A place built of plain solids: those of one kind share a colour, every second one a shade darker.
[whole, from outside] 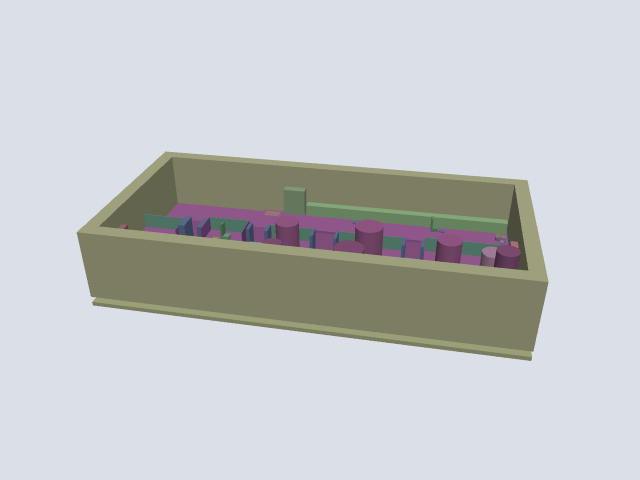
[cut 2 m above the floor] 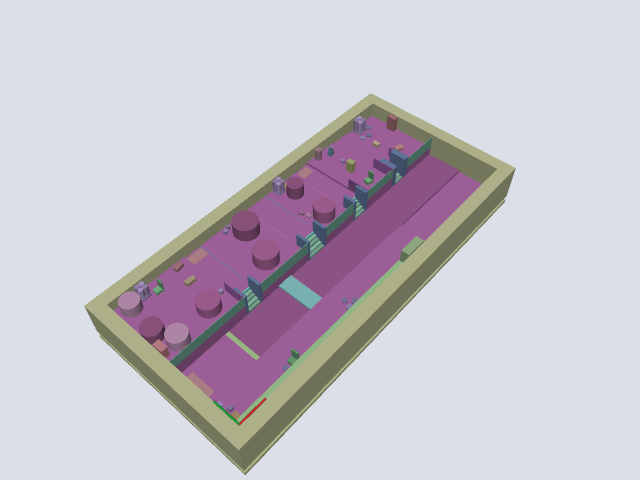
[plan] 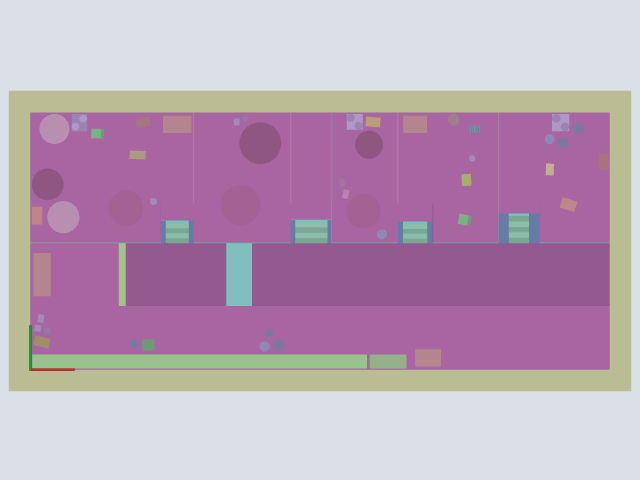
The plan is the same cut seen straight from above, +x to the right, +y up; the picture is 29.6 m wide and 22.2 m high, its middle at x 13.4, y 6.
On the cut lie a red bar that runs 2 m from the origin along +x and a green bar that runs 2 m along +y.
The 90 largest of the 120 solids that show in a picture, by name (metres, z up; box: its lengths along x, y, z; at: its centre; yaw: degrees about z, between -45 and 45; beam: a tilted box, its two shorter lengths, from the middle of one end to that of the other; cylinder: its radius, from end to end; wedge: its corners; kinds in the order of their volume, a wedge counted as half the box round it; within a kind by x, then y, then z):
{
 "wall_1": {"box": [1.0, 11.9, 5.0], "at": [-0.5, 5.95, 1.5]},
 "wall_2": {"box": [28.8, 1.0, 5.0], "at": [13.4, -0.5, 1.5]},
 "wall_3": {"box": [28.8, 1.0, 5.0], "at": [13.4, 12.4, 1.5]},
 "wall_4": {"box": [1.0, 11.9, 5.0], "at": [27.3, 5.95, 1.5]},
 "floor_1": {"box": [4.09, 2.9, 1.0], "at": [2.04, 4.4, -0.5]},
 "floor_2": {"box": [6.05, 6.05, 1.18], "at": [3.02, 8.88, 0.49]},
 "floor_3": {"box": [1.5, 5.0, 1.0], "at": [6.8, 9.4, 0.4]},
 "floor_4": {"box": [17.6, 2.95, 1.18], "at": [8.8, 1.48, -0.41]},
 "floor_5": {"box": [4.5, 6.05, 1.0], "at": [9.8, 8.88, 0.4]},
 "floor_6": {"box": [1.9, 4.97, 1.0], "at": [13.0, 9.42, 0.4]},
 "floor_7": {"box": [3.05, 6.05, 1.0], "at": [15.47, 8.88, 0.4]},
 "floor_8": {"box": [22.39, 2.9, 1.0], "at": [15.61, 4.4, -0.5]},
 "floor_9": {"box": [1.6, 5.05, 1.0], "at": [17.8, 9.38, 0.4]},
 "floor_10": {"box": [1.6, 2.95, 1.0], "at": [18.4, 1.48, -0.5]},
 "floor_11": {"box": [3.05, 6.05, 1.16], "at": [20.12, 8.88, 0.48]},
 "floor_12": {"box": [1.9, 4.67, 1.0], "at": [22.6, 9.56, 0.4]},
 "floor_13": {"box": [7.6, 2.95, 0.85], "at": [23.0, 1.48, -0.57]},
 "floor_14": {"box": [3.25, 6.05, 0.84], "at": [25.18, 8.88, 0.32]},
 "floor_base_1": {"box": [28.8, 13.9, 0.3], "at": [13.4, 5.95, -1.57]},
 "floor_base_2": {"box": [26.8, 5.95, 0.3], "at": [13.4, 8.93, -0.67]},
 "vat_1": {"cylinder": 0.73, "from": [0.81, 8.57, 1.08], "to": [0.81, 8.57, 3.27]},
 "vat_2": {"cylinder": 0.82, "from": [4.42, 7.47, 1.08], "to": [4.42, 7.47, 3.02]},
 "vat_3": {"cylinder": 0.93, "from": [9.72, 7.61, 0.9], "to": [9.72, 7.61, 3.56]},
 "vat_4": {"cylinder": 0.97, "from": [10.64, 10.48, 0.9], "to": [10.64, 10.48, 3.44]},
 "vat_5": {"cylinder": 0.81, "from": [15.41, 7.33, 0.9], "to": [15.41, 7.33, 3.15]},
 "vat_6": {"cylinder": 0.65, "from": [15.67, 10.41, 0.9], "to": [15.67, 10.41, 3.18]},
 "counter_1": {"box": [15.48, 0.65, 0.9], "at": [7.83, 0.39, 0.63]},
 "flank_1": {"box": [0.22, 1.05, 2.05], "at": [6.16, 6.37, 0.93]},
 "flank_2": {"box": [0.22, 1.05, 2.05], "at": [7.44, 6.37, 0.93]},
 "flank_3": {"box": [0.21, 1.08, 2.05], "at": [12.15, 6.39, 0.93]},
 "flank_4": {"box": [0.21, 1.08, 2.05], "at": [13.85, 6.39, 0.93]},
 "flank_5": {"box": [0.24, 1.0, 2.05], "at": [17.12, 6.35, 0.93]},
 "flank_6": {"box": [0.24, 1.0, 2.05], "at": [18.48, 6.35, 0.93]},
 "flank_7": {"box": [0.48, 1.38, 2.05], "at": [21.89, 6.54, 0.93]},
 "flank_8": {"box": [0.48, 1.38, 2.05], "at": [23.31, 6.54, 0.93]},
 "tank_low_1": {"cylinder": 0.69, "from": [1.12, 11.13, 1.08], "to": [1.12, 11.13, 2.38]},
 "tank_low_2": {"cylinder": 0.74, "from": [1.53, 7.06, 1.08], "to": [1.53, 7.06, 2.18]},
 "tall_1": {"box": [1.7, 0.65, 2.1], "at": [16.55, 0.39, 1.23]},
 "step_1": {"box": [1.07, 0.23, 0.41], "at": [6.8, 6.2, 0.15]},
 "step_2": {"box": [1.07, 0.23, 0.59], "at": [6.8, 6.43, 0.24]},
 "step_3": {"box": [1.07, 0.23, 0.77], "at": [6.8, 6.66, 0.34]},
 "step_4": {"box": [1.49, 0.24, 0.23], "at": [13.0, 5.97, 0.07]},
 "step_5": {"box": [1.49, 0.24, 0.41], "at": [13.0, 6.21, 0.15]},
 "step_6": {"box": [1.49, 0.24, 0.59], "at": [13.0, 6.45, 0.24]},
 "step_7": {"box": [1.49, 0.24, 0.77], "at": [13.0, 6.69, 0.34]},
 "step_8": {"box": [1.11, 0.22, 0.41], "at": [17.8, 6.18, 0.15]},
 "step_9": {"box": [1.11, 0.22, 0.59], "at": [17.8, 6.4, 0.24]},
 "step_10": {"box": [1.11, 0.22, 0.77], "at": [17.8, 6.62, 0.34]},
 "step_11": {"box": [0.94, 0.25, 0.35], "at": [22.6, 6.23, 0.12]},
 "step_12": {"box": [0.94, 0.25, 0.5], "at": [22.6, 6.48, 0.2]},
 "step_13": {"box": [0.94, 0.25, 0.65], "at": [22.6, 6.73, 0.28]},
 "step_14": {"box": [0.94, 0.25, 0.8], "at": [22.6, 6.98, 0.35]},
 "keg_stack_1": {"cylinder": 0.18, "from": [2.09, 11.25, 1.22], "to": [2.09, 11.25, 2.27]},
 "keg_stack_2": {"cylinder": 0.18, "from": [2.09, 11.61, 1.22], "to": [2.09, 11.61, 2.27]},
 "keg_stack_3": {"box": [0.72, 0.8, 0.19], "at": [2.27, 11.43, 1.13]},
 "keg_stack_4": {"cylinder": 0.18, "from": [2.45, 11.25, 1.22], "to": [2.45, 11.25, 2.27]},
 "keg_stack_5": {"cylinder": 0.18, "from": [2.45, 11.61, 1.22], "to": [2.45, 11.61, 2.27]},
 "keg_stack_6": {"cylinder": 0.18, "from": [14.82, 11.28, 1.04], "to": [14.82, 11.28, 2.04]},
 "keg_stack_7": {"cylinder": 0.18, "from": [14.82, 11.65, 1.04], "to": [14.82, 11.65, 2.04]},
 "keg_stack_8": {"box": [0.74, 0.73, 0.19], "at": [15.01, 11.46, 0.95]},
 "keg_stack_9": {"cylinder": 0.18, "from": [15.19, 11.28, 1.04], "to": [15.19, 11.28, 2.04]},
 "keg_stack_10": {"cylinder": 0.18, "from": [15.19, 11.65, 1.04], "to": [15.19, 11.65, 2.04]},
 "keg_stack_11": {"cylinder": 0.2, "from": [24.33, 11.23, 0.88], "to": [24.33, 11.23, 1.92]},
 "keg_stack_12": {"cylinder": 0.2, "from": [24.33, 11.63, 0.88], "to": [24.33, 11.63, 1.92]},
 "keg_stack_13": {"box": [0.8, 0.8, 0.19], "at": [24.53, 11.43, 0.79]},
 "keg_stack_14": {"cylinder": 0.2, "from": [24.73, 11.23, 0.88], "to": [24.73, 11.23, 1.92]},
 "keg_stack_15": {"cylinder": 0.2, "from": [24.73, 11.63, 0.88], "to": [24.73, 11.63, 1.92]},
 "control_cabinet_1": {"box": [0.48, 0.82, 1.88], "at": [0.31, 7.13, 2.02]},
 "control_cabinet_2": {"box": [0.42, 0.74, 2.01], "at": [26.52, 9.62, 1.75]},
 "rail_rim_1": {"box": [6.05, 0.04, 1.05], "at": [3.02, 5.87, 1.6]},
 "rail_rim_2": {"box": [4.5, 0.04, 1.05], "at": [9.8, 5.87, 1.43]},
 "rail_rim_3": {"box": [3.05, 0.04, 1.05], "at": [15.47, 5.87, 1.43]},
 "rail_rim_4": {"box": [3.05, 0.04, 1.05], "at": [20.12, 5.87, 1.58]},
 "rail_rim_5": {"box": [3.25, 0.04, 1.05], "at": [25.18, 5.87, 1.26]},
 "step_hump_1": {"box": [1.2, 2.9, 0.2], "at": [9.66, 4.4, 0.05]},
 "floor_gap_cover_1": {"box": [0.32, 2.9, 0.75], "at": [4.25, 4.4, -0.38]},
 "floor_hda_1": {"box": [1.07, 0.12, 0.95], "at": [6.8, 6.84, 0.42]},
 "floor_hda_2": {"box": [1.49, 0.12, 0.95], "at": [13.0, 6.87, 0.42]},
 "floor_hda_3": {"box": [1.11, 0.12, 0.95], "at": [17.8, 6.79, 0.42]},
 "floor_hda_4": {"box": [0.94, 0.12, 0.95], "at": [22.6, 7.17, 0.42]},
 "crate_stack_1": {"box": [0.44, 0.55, 0.99], "at": [20.17, 8.78, 1.55], "yaw": 2.8},
 "rail_1": {"box": [0.04, 1.81, 1.05], "at": [6.03, 6.79, 1.6]},
 "rail_2": {"box": [0.04, 1.81, 1.05], "at": [18.62, 6.79, 1.58]},
 "rail_3": {"box": [0.04, 1.81, 1.05], "at": [21.63, 6.79, 1.58]},
 "barrel_1": {"cylinder": 0.27, "from": [19.58, 11.56, 1.06], "to": [19.58, 11.56, 2.02]},
 "hand_truck_1": {"box": [0.55, 0.53, 0.28], "at": [5.46, 1.14, 0.32], "yaw": 1.8},
 "hand_truck_2": {"box": [0.56, 0.48, 0.3], "at": [20.09, 6.93, 1.21], "yaw": -11.0},
 "low_mat_1": {"box": [0.8, 2.0, 0.06], "at": [0.55, 4.4, -0.02]},
 "sack_1": {"box": [0.71, 0.5, 0.27], "at": [24.89, 7.64, 0.88], "yaw": -16.3},
 "crate_1": {"box": [0.74, 0.39, 0.27], "at": [4.96, 9.93, 1.22], "yaw": -2.2}
}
